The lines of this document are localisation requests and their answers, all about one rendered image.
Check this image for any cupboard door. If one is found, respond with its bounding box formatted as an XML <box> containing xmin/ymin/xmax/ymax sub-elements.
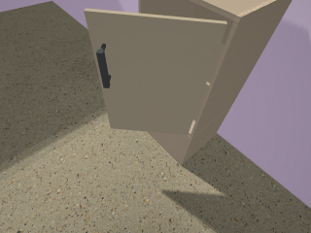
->
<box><xmin>84</xmin><ymin>8</ymin><xmax>227</xmax><ymax>135</ymax></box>

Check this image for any handle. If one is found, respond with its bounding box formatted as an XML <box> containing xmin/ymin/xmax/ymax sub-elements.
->
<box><xmin>96</xmin><ymin>44</ymin><xmax>111</xmax><ymax>88</ymax></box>

